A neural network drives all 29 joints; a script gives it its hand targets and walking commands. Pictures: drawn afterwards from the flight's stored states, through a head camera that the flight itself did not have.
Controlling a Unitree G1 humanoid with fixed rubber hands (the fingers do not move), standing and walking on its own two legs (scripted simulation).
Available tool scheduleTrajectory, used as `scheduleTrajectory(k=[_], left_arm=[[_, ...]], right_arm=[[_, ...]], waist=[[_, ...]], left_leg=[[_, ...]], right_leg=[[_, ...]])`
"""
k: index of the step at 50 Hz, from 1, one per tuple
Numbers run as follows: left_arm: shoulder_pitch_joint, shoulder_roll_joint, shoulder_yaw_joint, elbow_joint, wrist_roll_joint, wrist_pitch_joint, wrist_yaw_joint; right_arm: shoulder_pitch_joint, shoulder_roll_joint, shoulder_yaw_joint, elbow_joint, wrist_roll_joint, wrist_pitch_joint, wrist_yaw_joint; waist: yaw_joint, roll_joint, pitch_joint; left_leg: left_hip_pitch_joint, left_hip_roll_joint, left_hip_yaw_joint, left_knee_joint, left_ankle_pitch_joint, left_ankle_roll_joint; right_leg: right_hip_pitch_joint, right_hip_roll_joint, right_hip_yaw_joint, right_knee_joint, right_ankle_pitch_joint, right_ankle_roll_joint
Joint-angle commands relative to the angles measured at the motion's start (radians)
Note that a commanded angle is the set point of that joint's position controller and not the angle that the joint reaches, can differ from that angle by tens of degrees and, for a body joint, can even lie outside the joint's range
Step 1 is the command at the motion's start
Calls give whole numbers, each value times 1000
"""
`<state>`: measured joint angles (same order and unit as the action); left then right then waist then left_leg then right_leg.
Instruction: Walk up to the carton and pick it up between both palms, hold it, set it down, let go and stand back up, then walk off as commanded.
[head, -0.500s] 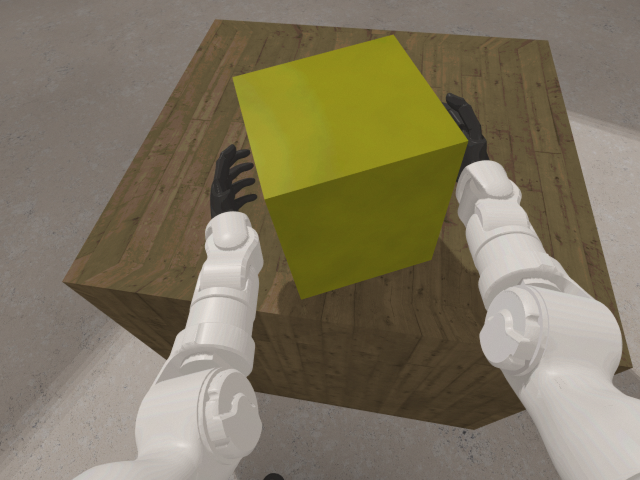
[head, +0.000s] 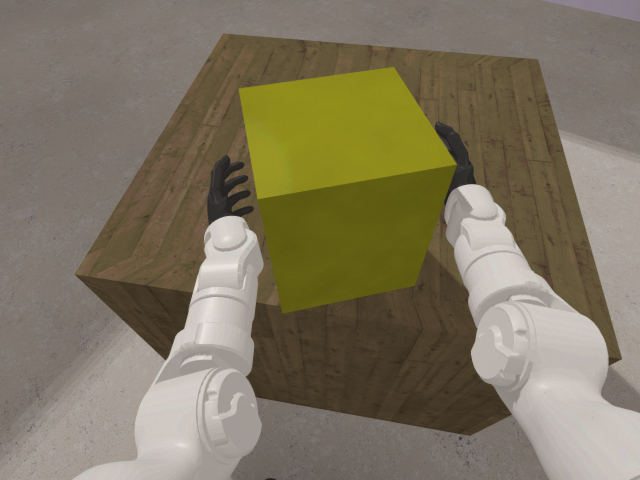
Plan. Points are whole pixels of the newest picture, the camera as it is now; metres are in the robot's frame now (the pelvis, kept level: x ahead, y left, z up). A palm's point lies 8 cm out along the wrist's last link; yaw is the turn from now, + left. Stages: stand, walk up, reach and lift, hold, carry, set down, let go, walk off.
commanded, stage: reach and lift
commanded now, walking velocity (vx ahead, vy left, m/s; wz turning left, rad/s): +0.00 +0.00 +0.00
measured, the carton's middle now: (335, 196) +0.49 +0.05 +0.05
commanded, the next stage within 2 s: none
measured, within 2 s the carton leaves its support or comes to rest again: neither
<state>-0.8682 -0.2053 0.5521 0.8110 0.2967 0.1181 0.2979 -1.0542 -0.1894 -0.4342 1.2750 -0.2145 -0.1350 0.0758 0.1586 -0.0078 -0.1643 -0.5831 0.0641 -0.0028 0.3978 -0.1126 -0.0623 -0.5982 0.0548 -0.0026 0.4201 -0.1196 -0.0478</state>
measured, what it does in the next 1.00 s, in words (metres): stands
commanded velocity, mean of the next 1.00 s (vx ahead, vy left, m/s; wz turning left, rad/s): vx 0.00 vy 0.00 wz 0.00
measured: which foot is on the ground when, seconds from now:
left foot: down 0.00-1.00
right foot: down 0.00-1.00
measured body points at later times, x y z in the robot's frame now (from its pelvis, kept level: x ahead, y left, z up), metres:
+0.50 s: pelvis +0.00 +0.01 +0.00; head +0.04 +0.00 +0.45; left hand +0.41 +0.21 +0.11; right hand +0.48 -0.08 +0.13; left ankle +0.03 +0.16 -0.73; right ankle +0.03 -0.08 -0.73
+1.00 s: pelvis +0.00 +0.02 +0.01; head -0.03 +0.03 +0.46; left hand +0.40 +0.23 +0.16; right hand +0.45 -0.07 +0.19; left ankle +0.03 +0.16 -0.73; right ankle +0.03 -0.08 -0.73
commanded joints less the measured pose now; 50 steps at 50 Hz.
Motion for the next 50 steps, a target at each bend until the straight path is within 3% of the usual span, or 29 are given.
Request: scheduleTrajectory(k=[1, 4, 5, 7, 9, 10, 11, 12, 14, 15, 18, 21, 22, 24, 25, 29, 30, 31, 32, 33, 36, 37, 38, 39, 42, 43, 47, 48, 50], left_arm=[[-694, -422, -368, -195, -45, -71, -148], [-717, -406, -367, -178, -60, -42, -161], [-691, -420, -391, -184, -69, -47, -157], [-709, -383, -363, -139, -68, -40, -178], [-736, -358, -340, -131, -62, -36, -187], [-787, -371, -363, -166, -69, -43, -184], [-785, -371, -386, -173, -94, -34, -186], [-784, -352, -355, -164, -70, -33, -187], [-729, -359, -361, -114, -82, -11, -196], [-786, -373, -396, -171, -93, -25, -195], [-749, -386, -417, -164, -96, 8, -210], [-807, -385, -429, -200, -114, -3, -203], [-742, -408, -457, -199, -129, 15, -213], [-723, -400, -484, -194, -159, 26, -226], [-748, -388, -462, -197, -134, 18, -228], [-727, -410, -493, -172, -145, 59, -247], [-761, -408, -514, -240, -168, 47, -243], [-744, -418, -514, -195, -165, 64, -244], [-750, -422, -501, -184, -164, 61, -244], [-721, -434, -510, -177, -165, 73, -250], [-672, -413, -507, -168, -147, 114, -269], [-700, -413, -500, -197, -134, 109, -270], [-791, -435, -538, -255, -164, 105, -263], [-711, -411, -497, -185, -141, 129, -275], [-750, -409, -515, -212, -135, 158, -286], [-710, -414, -505, -202, -128, 169, -285], [-764, -405, -489, -229, -121, 182, -288], [-769, -405, -489, -248, -128, 177, -287], [-765, -417, -503, -245, -115, 192, -288]], right_arm=[[-561, 554, 164, -89, -38, -8, 123], [-574, 568, 165, -100, -33, 14, 114], [-585, 598, 195, -164, -23, 4, 109], [-562, 617, 184, -107, -36, 29, 92], [-585, 600, 161, -109, -57, 35, 91], [-627, 614, 155, -132, -56, 27, 96], [-622, 624, 173, -125, -39, 32, 91], [-605, 611, 146, -120, -60, 43, 89], [-582, 616, 160, -140, -48, 53, 79], [-616, 631, 149, -167, -55, 39, 72], [-596, 622, 146, -171, -30, 59, 60], [-626, 652, 182, -191, -4, 56, 58], [-562, 668, 206, -190, 8, 62, 48], [-584, 680, 251, -254, 46, 67, 33], [-574, 661, 209, -205, 28, 72, 28], [-610, 660, 244, -261, 66, 94, 14], [-594, 676, 249, -246, 89, 91, 12], [-609, 642, 226, -240, 85, 105, 7], [-618, 656, 240, -250, 86, 108, 6], [-594, 684, 272, -283, 104, 110, 2], [-518, 637, 242, -233, 112, 150, -13], [-563, 646, 250, -262, 127, 142, -17], [-593, 633, 223, -230, 118, 138, -14], [-565, 630, 210, -237, 122, 156, -19], [-556, 618, 175, -245, 114, 180, -24], [-555, 630, 206, -255, 142, 184, -22], [-612, 622, 173, -228, 125, 193, -11], [-626, 639, 206, -285, 142, 190, -6], [-594, 638, 174, -268, 128, 199, -4]], waist=[[-17, -130, -818], [-33, -143, -799], [-23, -140, -816], [-46, -174, -766], [-52, -192, -706], [-39, -148, -744], [-54, -164, -758], [-33, -158, -695], [-39, -175, -695], [-70, -152, -748], [-91, -93, -721], [-67, -110, -763], [-102, -94, -797], [-93, -100, -822], [-106, -85, -742], [-120, -67, -712], [-140, -62, -717], [-153, -57, -684], [-133, -70, -681], [-131, -77, -704], [-169, -57, -577], [-154, -47, -544], [-195, -31, -552], [-194, -31, -497], [-219, -13, -447], [-188, -1, -454], [-209, -10, -396], [-195, -27, -435], [-216, 9, -394]], left_leg=[[298, -57, 107, -28, 186, 39], [276, -56, 111, -35, 121, 43], [278, -61, 97, -18, 193, 37], [202, -67, 106, -35, 136, 56], [165, -69, 108, -73, 25, 69], [190, -74, 113, -63, 31, 63], [184, -71, 105, -56, 35, 65], [177, -77, 111, -77, -9, 67], [187, -75, 110, -77, 1, 72], [197, -73, 97, -58, 47, 58], [245, -74, 98, -67, 57, 55], [254, -73, 85, -42, 166, 46], [287, -78, 87, -31, 217, 34], [310, -80, 81, -18, 221, 28], [301, -76, 84, -41, 200, 32], [313, -81, 62, -32, 217, 23], [328, -85, 56, -23, 247, 19], [354, -83, 54, -37, 220, 16], [347, -80, 57, -42, 192, 24], [373, -82, 57, -34, 240, 17], [401, -83, 47, -53, 220, 8], [405, -76, 41, -50, 230, 13], [399, -78, 38, -48, 209, 4], [407, -84, 46, -67, 163, 11], [438, -81, 41, -78, 120, -1], [462, -77, 47, -82, 169, 3], [453, -81, 44, -89, 114, 15], [464, -80, 43, -88, 126, 16], [491, -76, 36, -96, 92, 14]], right_leg=[[504, -10, -72, -39, 297, 72], [529, -8, -79, -32, 272, 78], [553, -5, -85, -22, 326, 76], [601, -21, -61, -20, 359, 93], [624, -41, -53, -30, 272, 104], [612, -39, -52, -30, 245, 104], [605, -36, -56, -29, 232, 98], [617, -41, -50, -52, 163, 104], [602, -38, -52, -54, 189, 104], [633, -50, -53, -38, 249, 103], [623, -49, -53, -53, 251, 89], [655, -46, -39, -37, 354, 93], [679, -38, -53, -38, 412, 93], [696, -33, -53, -43, 437, 90], [691, -40, -43, -52, 415, 89], [738, -43, -47, -47, 437, 86], [733, -38, -49, -54, 434, 87], [700, -33, -52, -63, 394, 84], [691, -36, -51, -74, 362, 88], [727, -36, -50, -69, 441, 84], [727, -35, -52, -100, 403, 84], [732, -44, -48, -93, 404, 83], [697, -32, -61, -98, 342, 79], [698, -41, -54, -110, 324, 80], [668, -39, -64, -142, 228, 75], [683, -37, -60, -136, 266, 73], [669, -30, -56, -135, 184, 69], [678, -28, -63, -135, 198, 72], [651, -39, -62, -147, 156, 70]])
